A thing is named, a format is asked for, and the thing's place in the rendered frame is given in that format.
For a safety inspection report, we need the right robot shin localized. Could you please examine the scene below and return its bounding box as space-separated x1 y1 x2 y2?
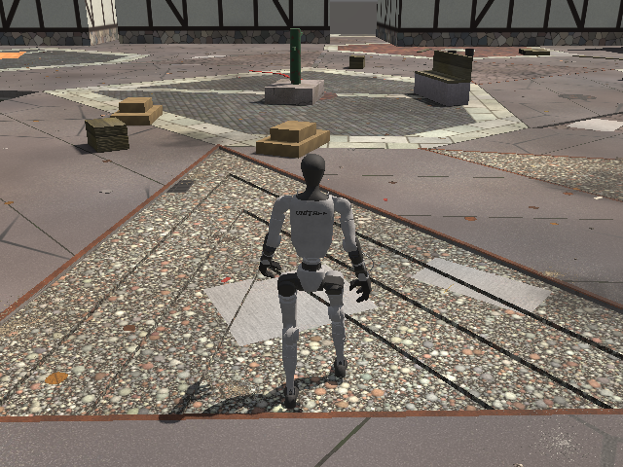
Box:
331 305 346 366

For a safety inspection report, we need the left robot upper arm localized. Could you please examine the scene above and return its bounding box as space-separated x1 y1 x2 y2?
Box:
266 196 292 248

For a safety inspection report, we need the right robot upper arm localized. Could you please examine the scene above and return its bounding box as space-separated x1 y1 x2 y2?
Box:
333 197 357 252

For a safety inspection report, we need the robot right hand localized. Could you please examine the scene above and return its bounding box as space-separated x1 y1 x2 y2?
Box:
349 277 372 303

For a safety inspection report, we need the left robot forearm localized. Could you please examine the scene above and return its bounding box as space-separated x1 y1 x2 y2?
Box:
260 233 276 265

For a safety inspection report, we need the right robot thigh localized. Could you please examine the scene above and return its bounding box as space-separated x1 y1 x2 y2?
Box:
324 270 345 322

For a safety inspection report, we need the robot left hand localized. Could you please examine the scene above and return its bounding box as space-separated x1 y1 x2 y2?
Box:
259 261 281 278

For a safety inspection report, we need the right robot forearm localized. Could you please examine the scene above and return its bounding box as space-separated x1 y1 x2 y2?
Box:
348 237 369 281

